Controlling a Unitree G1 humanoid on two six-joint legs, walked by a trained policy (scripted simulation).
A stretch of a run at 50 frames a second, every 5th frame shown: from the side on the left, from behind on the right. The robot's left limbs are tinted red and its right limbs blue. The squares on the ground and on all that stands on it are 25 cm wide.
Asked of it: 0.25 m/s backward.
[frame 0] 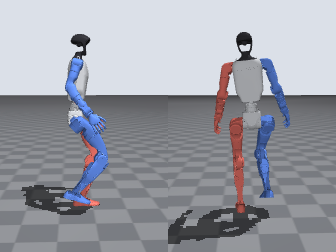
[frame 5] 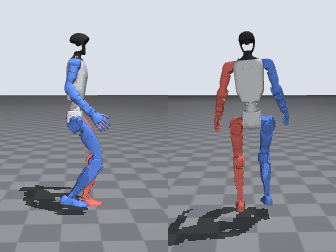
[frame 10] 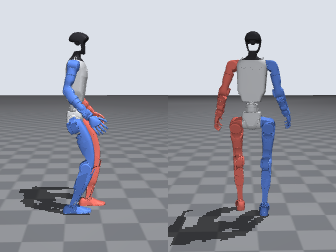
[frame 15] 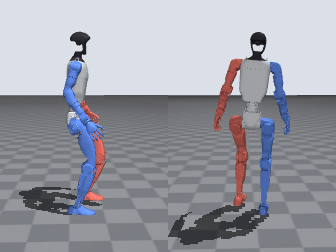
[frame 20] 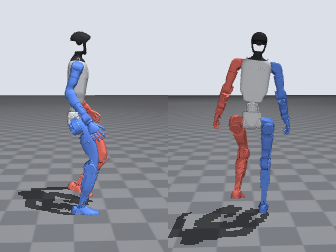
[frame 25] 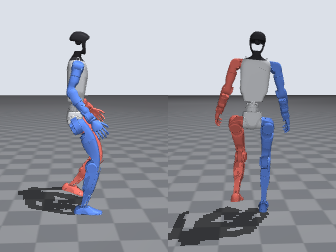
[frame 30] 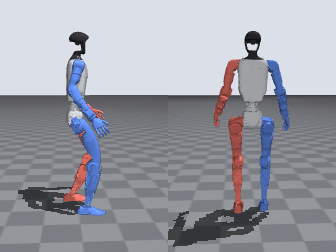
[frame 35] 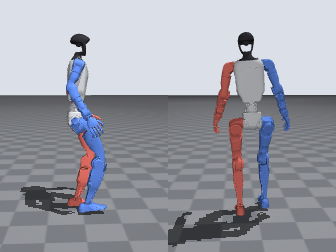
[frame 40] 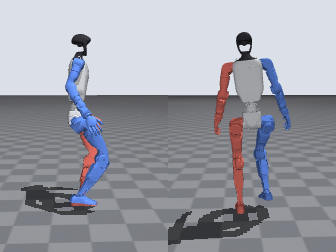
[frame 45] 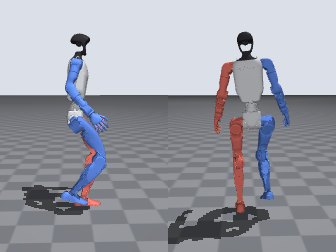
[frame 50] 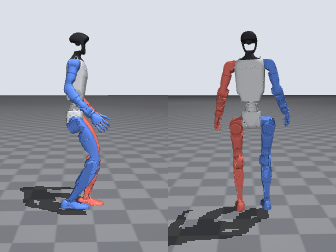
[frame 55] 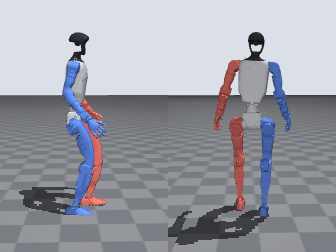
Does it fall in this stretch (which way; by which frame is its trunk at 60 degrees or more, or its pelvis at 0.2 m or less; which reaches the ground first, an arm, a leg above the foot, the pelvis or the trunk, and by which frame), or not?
no
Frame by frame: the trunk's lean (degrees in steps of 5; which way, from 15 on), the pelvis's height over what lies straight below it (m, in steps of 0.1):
0: 5, 0.8
5: 5, 0.8
10: 5, 0.8
15: 5, 0.8
20: 10, 0.8
25: 5, 0.8
30: 5, 0.8
35: 5, 0.8
40: 10, 0.8
45: 5, 0.8
50: 5, 0.8
55: 5, 0.8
